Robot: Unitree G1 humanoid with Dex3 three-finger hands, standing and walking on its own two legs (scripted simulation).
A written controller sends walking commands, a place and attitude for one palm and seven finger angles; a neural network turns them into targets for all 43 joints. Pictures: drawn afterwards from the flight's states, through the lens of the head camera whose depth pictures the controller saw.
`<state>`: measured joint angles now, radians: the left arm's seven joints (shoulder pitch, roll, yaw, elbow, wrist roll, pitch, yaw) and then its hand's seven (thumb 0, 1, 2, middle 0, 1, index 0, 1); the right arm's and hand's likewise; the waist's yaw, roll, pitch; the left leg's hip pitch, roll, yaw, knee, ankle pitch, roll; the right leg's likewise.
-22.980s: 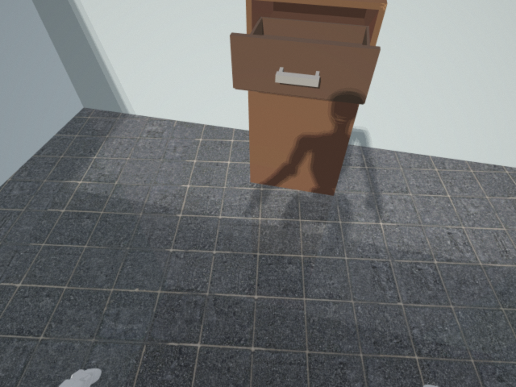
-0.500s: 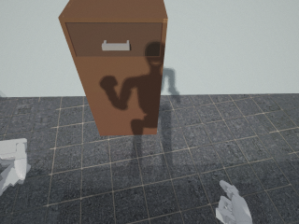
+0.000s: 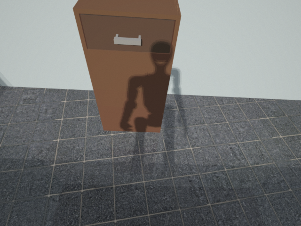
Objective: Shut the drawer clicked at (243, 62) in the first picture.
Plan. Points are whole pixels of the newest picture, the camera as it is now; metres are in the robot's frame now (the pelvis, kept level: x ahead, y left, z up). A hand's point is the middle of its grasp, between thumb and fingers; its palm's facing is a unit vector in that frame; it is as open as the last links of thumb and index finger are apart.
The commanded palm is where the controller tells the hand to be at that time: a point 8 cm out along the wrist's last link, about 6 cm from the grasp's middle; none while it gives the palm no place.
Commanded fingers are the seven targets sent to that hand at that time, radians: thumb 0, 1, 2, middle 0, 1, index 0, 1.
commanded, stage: let the arm hang, fingers relaxed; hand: left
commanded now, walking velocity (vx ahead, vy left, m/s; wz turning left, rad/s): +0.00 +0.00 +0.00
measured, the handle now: (128, 38) +0.85 +0.16 +0.04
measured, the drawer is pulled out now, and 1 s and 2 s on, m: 0.00 0.00 0.00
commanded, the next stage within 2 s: look to check the result in 0.72 s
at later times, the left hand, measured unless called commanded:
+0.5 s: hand out of the picture -0.02 +0.16 -0.17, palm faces +0.04 -0.98 -0.17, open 7.3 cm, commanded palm none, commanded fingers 0.00 0.90 0.90 -0.20 -0.30 -0.20 -0.30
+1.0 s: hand out of the picture -0.01 +0.16 -0.17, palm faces +0.04 -0.98 -0.19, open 7.4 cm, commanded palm none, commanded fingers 0.00 0.90 0.90 -0.20 -0.30 -0.20 -0.30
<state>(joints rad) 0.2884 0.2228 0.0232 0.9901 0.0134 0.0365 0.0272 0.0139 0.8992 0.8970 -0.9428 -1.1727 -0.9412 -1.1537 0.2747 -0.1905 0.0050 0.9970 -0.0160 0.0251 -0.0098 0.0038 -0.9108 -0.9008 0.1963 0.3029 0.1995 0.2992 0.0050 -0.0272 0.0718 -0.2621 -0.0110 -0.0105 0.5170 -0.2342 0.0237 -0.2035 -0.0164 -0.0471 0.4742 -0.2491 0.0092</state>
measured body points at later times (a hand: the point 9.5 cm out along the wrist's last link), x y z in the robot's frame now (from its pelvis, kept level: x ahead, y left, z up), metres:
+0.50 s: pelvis -0.01 +0.00 +0.00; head +0.00 -0.01 +0.45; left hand -0.02 +0.21 -0.16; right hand -0.03 -0.20 -0.16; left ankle +0.03 +0.10 -0.74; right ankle +0.00 -0.13 -0.74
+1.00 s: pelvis +0.00 -0.01 +0.00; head +0.02 -0.01 +0.45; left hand -0.01 +0.21 -0.16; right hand -0.02 -0.22 -0.16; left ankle +0.03 +0.10 -0.74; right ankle +0.00 -0.13 -0.74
